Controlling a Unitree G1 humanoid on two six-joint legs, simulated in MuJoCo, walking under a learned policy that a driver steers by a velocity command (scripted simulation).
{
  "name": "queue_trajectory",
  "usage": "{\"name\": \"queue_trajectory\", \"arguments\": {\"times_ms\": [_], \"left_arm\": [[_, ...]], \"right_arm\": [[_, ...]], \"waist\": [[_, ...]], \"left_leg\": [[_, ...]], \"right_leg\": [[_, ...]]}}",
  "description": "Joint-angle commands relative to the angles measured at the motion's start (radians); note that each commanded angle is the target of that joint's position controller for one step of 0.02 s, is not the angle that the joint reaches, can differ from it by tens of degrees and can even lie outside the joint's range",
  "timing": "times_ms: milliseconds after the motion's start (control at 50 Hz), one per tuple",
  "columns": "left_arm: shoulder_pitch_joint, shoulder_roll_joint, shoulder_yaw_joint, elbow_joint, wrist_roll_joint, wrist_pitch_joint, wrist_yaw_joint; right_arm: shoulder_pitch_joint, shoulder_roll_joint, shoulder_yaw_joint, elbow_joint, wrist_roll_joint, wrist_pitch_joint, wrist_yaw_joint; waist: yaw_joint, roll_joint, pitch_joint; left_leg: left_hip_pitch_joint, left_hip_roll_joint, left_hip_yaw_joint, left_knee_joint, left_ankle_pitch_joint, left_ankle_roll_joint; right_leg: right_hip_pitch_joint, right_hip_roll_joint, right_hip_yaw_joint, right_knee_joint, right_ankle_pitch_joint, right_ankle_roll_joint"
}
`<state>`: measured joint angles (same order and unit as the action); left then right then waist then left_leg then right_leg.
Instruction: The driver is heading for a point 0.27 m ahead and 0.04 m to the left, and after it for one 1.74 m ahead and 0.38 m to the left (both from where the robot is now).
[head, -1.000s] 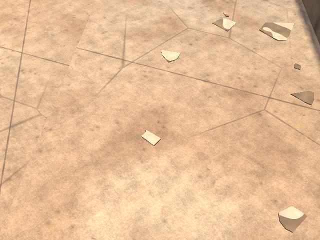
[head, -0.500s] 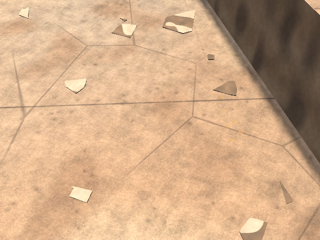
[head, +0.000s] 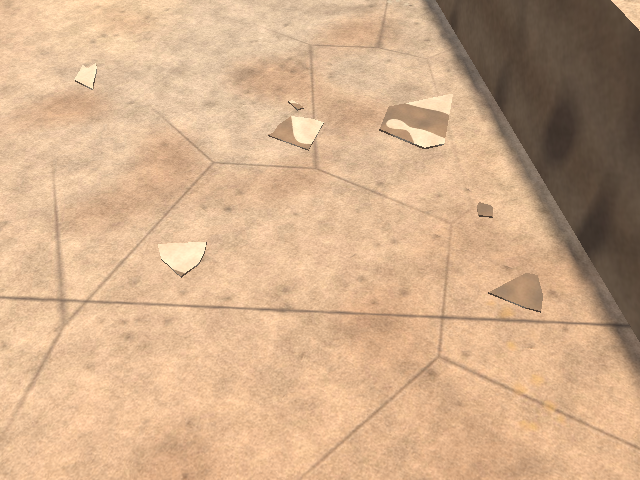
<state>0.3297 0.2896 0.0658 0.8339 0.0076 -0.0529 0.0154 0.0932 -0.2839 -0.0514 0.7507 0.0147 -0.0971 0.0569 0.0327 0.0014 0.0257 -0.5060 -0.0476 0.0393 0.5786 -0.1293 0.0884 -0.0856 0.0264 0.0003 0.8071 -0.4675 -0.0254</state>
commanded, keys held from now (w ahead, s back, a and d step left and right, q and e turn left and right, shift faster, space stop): w+q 0.60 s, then w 0.40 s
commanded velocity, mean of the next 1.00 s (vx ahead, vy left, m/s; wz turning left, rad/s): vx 0.50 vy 0.00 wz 0.42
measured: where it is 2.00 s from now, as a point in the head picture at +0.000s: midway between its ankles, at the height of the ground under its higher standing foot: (245, 242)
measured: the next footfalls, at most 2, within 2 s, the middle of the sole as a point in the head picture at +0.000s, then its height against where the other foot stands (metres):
right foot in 0.44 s outside the picture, level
left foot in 0.94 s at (221, 414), level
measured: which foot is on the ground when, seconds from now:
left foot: down 0.00-0.44, up 0.46-0.92, down 0.94-1.00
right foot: up 0.00-0.42, down 0.44-0.94, up 0.96-1.00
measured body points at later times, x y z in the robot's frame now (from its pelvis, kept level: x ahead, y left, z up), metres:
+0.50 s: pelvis +0.29 -0.02 +0.01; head +0.32 -0.01 +0.46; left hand +0.43 +0.28 -0.06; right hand +0.41 -0.28 -0.11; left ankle +0.12 +0.07 -0.67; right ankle +0.40 -0.10 -0.72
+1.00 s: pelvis +0.52 +0.12 +0.01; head +0.55 +0.14 +0.45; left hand +0.39 +0.38 -0.12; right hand +0.82 +0.00 -0.07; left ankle +0.55 +0.24 -0.72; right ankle +0.43 -0.09 -0.65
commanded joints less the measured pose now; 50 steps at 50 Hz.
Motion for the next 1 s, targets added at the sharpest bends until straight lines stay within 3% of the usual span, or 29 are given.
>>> {"name": "queue_trajectory", "arguments": {"times_ms": [20, 40, 60, 80, 120, 160, 260, 320, 360, 400, 420, 440, 460, 480, 500, 520, 540, 560, 600, 680, 760, 840, 880, 900, 920, 940, 960, 980, 1000], "left_arm": [[-0.031, 0.131, 0.009, -0.131, -0.035, -0.075, -0.025], [-0.099, 0.131, 0.005, -0.15, -0.038, -0.087, -0.027], [-0.126, 0.127, 0.008, -0.156, -0.017, -0.089, -0.022], [-0.116, 0.13, 0.016, -0.159, -0.001, -0.082, -0.017], [-0.078, 0.108, 0.015, -0.16, 0.008, -0.062, -0.011], [-0.099, 0.087, 0.01, -0.173, 0.011, -0.048, -0.004], [-0.283, 0.045, -0.008, -0.219, 0.003, -0.056, -0.009], [-0.35, 0.065, -0.002, -0.241, -0.012, -0.068, -0.023], [-0.351, 0.091, 0.008, -0.246, -0.015, -0.078, -0.031], [-0.281, 0.114, 0.022, -0.231, -0.019, -0.088, -0.032], [-0.194, 0.139, 0.036, -0.212, -0.012, -0.092, -0.026], [-0.053, 0.191, 0.052, -0.201, 0.006, -0.095, -0.016], [0.054, 0.276, 0.073, -0.17, 0.02, -0.08, -0.014], [0.069, 0.212, 0.064, -0.159, -0.008, -0.072, -0.021], [0.026, 0.137, 0.043, -0.174, -0.009, -0.066, -0.017], [-0.023, 0.114, 0.032, -0.178, -0.002, -0.058, -0.016], [-0.06, 0.093, 0.024, -0.172, 0.002, -0.054, -0.016], [-0.082, 0.077, 0.017, -0.166, 0.006, -0.053, -0.015], [-0.091, 0.078, 0.019, -0.153, 0.001, -0.059, -0.017], [-0.067, 0.124, 0.033, -0.105, -0.002, -0.068, -0.023], [-0.05, 0.152, 0.035, -0.069, -0.02, -0.055, -0.024], [0.026, 0.186, 0.041, -0.018, -0.039, -0.034, -0.025], [0.027, 0.204, 0.044, -0.003, -0.044, -0.022, -0.022], [0.014, 0.209, 0.044, 0.002, -0.048, -0.016, -0.018], [0.023, 0.19, 0.034, 0.006, -0.044, -0.014, -0.014], [0.022, 0.142, 0.011, -0.018, -0.017, -0.019, -0.011], [0.13, 0.02, -0.03, -0.048, -0.005, -0.04, -0.022], [0.063, 0.122, -0.006, -0.031, -0.03, -0.058, -0.029], [-0.027, 0.159, 0.006, -0.066, -0.054, -0.067, -0.033]], "right_arm": [[0.293, -0.173, -0.055, -0.002, 0.006, 0.006, -0.014], [0.226, -0.156, -0.049, -0.024, 0.001, 0.011, -0.019], [0.175, -0.137, -0.042, -0.039, -0.004, 0.014, -0.021], [0.147, -0.122, -0.035, -0.053, -0.013, 0.013, -0.024], [0.128, -0.126, -0.036, -0.069, -0.012, 0.015, -0.031], [0.145, -0.15, -0.044, -0.07, -0.007, 0.014, -0.043], [0.222, -0.169, -0.054, -0.052, 0.01, 0.032, -0.066], [0.272, -0.166, -0.055, -0.04, 0.016, 0.046, -0.072], [0.279, -0.161, -0.055, -0.042, 0.014, 0.054, -0.075], [0.254, -0.157, -0.056, -0.053, 0.01, 0.06, -0.076], [0.242, -0.129, -0.047, -0.063, 0.007, 0.059, -0.074], [0.232, -0.072, -0.025, -0.085, -0.005, 0.053, -0.069], [0.37, -0.004, -0.003, -0.112, 0.012, 0.041, -0.069], [0.383, -0.093, -0.014, -0.102, 0.026, 0.037, -0.071], [0.284, -0.162, -0.033, -0.103, 0.023, 0.043, -0.071], [0.216, -0.162, -0.037, -0.118, 0.011, 0.049, -0.071], [0.179, -0.15, -0.04, -0.132, 0.001, 0.051, -0.068], [0.174, -0.134, -0.042, -0.138, 0.005, 0.056, -0.061], [0.187, -0.09, -0.035, -0.146, 0.016, 0.067, -0.052], [0.127, -0.044, -0.016, -0.167, 0.001, 0.066, -0.049], [0.004, -0.03, -0.002, -0.185, -0.001, 0.043, -0.027], [-0.097, -0.046, -0.003, -0.226, 0.008, 0.034, -0.012], [-0.074, -0.072, -0.015, -0.229, 0.004, 0.033, -0.01], [0.009, -0.095, -0.029, -0.207, -0.002, 0.032, -0.013], [0.152, -0.141, -0.055, -0.16, -0.006, 0.036, -0.021], [0.325, -0.215, -0.08, -0.128, -0.013, 0.044, -0.037], [0.345, -0.306, -0.089, -0.121, -0.016, 0.045, -0.04], [0.361, -0.21, -0.067, -0.122, -0.008, 0.042, -0.037], [0.303, -0.178, -0.052, -0.119, -0.009, 0.035, -0.035]], "waist": [[-0.143, 0.146, -0.264], [-0.123, 0.047, -0.163], [-0.087, -0.011, -0.087], [-0.052, 0.001, -0.064], [-0.016, 0.045, -0.059], [-0.016, 0.053, -0.048], [-0.089, 0.075, -0.035], [-0.111, 0.087, -0.035], [-0.098, 0.1, -0.039], [-0.049, 0.13, -0.052], [-0.003, 0.124, -0.103], [0.063, 0.046, -0.229], [0.02, -0.249, -0.362], [0.032, -0.274, -0.34], [0.062, -0.155, -0.204], [0.053, -0.086, -0.12], [0.034, -0.075, -0.058], [0.011, -0.098, -0.03], [-0.01, -0.125, -0.019], [-0.013, -0.075, -0.01], [0.022, -0.061, 0.013], [0.044, -0.077, 0.036], [0.008, -0.097, 0.017], [-0.049, -0.098, -0.035], [-0.117, -0.082, -0.124], [-0.186, 0.012, -0.257], [-0.105, 0.28, -0.381], [-0.157, 0.174, -0.399], [-0.147, 0.147, -0.24]], "left_leg": [[0.829, 0.35, -0.727, -0.275, -0.212, 0.255], [0.672, 0.314, -0.612, -0.292, -0.168, 0.222], [0.523, 0.28, -0.532, -0.314, -0.076, 0.209], [0.427, 0.249, -0.48, -0.336, 0.017, 0.201], [0.331, 0.214, -0.419, -0.363, 0.119, 0.208], [0.269, 0.193, -0.358, -0.374, 0.195, 0.209], [0.22, 0.122, -0.292, -0.342, 0.121, 0.135], [0.283, 0.147, -0.363, -0.288, 0.065, 0.123], [0.347, 0.17, -0.432, -0.231, 0.042, 0.11], [0.364, 0.172, -0.471, -0.161, 0.066, 0.087], [0.336, 0.131, -0.447, -0.071, 0.099, 0.058], [0.229, 0.075, -0.37, 0.173, 0.02, 0.022], [-0.118, -0.071, -0.22, 0.502, -0.396, -0.049], [-0.281, 0.006, -0.214, 0.668, -0.469, -0.065], [-0.32, 0.047, -0.216, 0.722, -0.375, -0.074], [-0.3, 0.079, -0.181, 0.713, -0.297, -0.081], [-0.278, 0.103, -0.175, 0.669, -0.245, -0.086], [-0.24, 0.128, -0.17, 0.636, -0.213, -0.086], [-0.2, 0.146, -0.143, 0.596, -0.187, -0.091], [-0.207, 0.149, -0.141, 0.412, -0.08, -0.102], [-0.129, 0.131, -0.074, 0.15, 0.105, -0.088], [-0.098, 0.107, -0.037, 0.024, 0.064, -0.055], [-0.024, 0.077, -0.013, -0.028, -0.002, -0.022], [0.112, 0.045, 0.016, -0.073, 0.018, 0.001], [0.333, 0.021, 0.029, -0.091, 0.053, 0.029], [0.636, 0.185, -0.164, -0.05, 0.107, 0.086], [0.917, 0.434, -0.664, -0.159, -0.057, 0.258], [0.898, 0.433, -0.751, -0.238, -0.166, 0.252], [0.78, 0.395, -0.597, -0.254, -0.115, 0.211]], "right_leg": [[-0.705, -0.013, 0.138, 0.573, -0.018, 0.002], [-0.696, -0.057, 0.118, 0.51, 0.06, -0.008], [-0.658, -0.087, 0.104, 0.417, 0.102, -0.003], [-0.589, -0.112, 0.104, 0.351, 0.134, 0.005], [-0.528, -0.122, 0.089, 0.27, 0.149, 0.033], [-0.522, -0.116, 0.066, 0.174, 0.211, 0.066], [-0.432, -0.05, 0.051, -0.183, 0.53, 0.095], [-0.406, -0.023, 0.07, -0.277, 0.536, 0.088], [-0.385, -0.016, 0.088, -0.326, 0.47, 0.07], [-0.287, -0.017, 0.078, -0.37, 0.411, 0.033], [-0.142, -0.041, 0.079, -0.397, 0.417, -0.001], [0.101, -0.193, 0.21, -0.368, 0.379, -0.068], [0.448, -0.426, 0.626, -0.407, 0.257, -0.236], [0.448, -0.476, 0.807, -0.466, 0.027, -0.259], [0.333, -0.42, 0.656, -0.488, -0.003, -0.209], [0.21, -0.371, 0.507, -0.501, 0.103, -0.172], [0.109, -0.328, 0.41, -0.528, 0.208, -0.159], [0.041, -0.294, 0.329, -0.556, 0.276, -0.145], [-0.022, -0.274, 0.234, -0.603, 0.341, -0.152], [-0.03, -0.281, 0.129, -0.649, 0.481, -0.189], [-0.025, -0.246, 0.016, -0.653, 0.528, -0.162], [0.07, -0.293, 0.019, -0.623, 0.563, -0.145], [0.118, -0.306, 0.007, -0.552, 0.727, -0.126], [0.111, -0.285, -0.028, -0.45, 0.884, -0.105], [0.05, -0.242, -0.071, -0.278, 0.957, -0.077], [-0.164, -0.197, -0.101, 0.018, 0.689, -0.035], [-0.545, -0.017, -0.055, 0.371, -0.057, 0.025], [-0.648, -0.047, 0.089, 0.488, -0.119, 0.016], [-0.718, -0.09, 0.073, 0.5, -0.041, 0.004]]}}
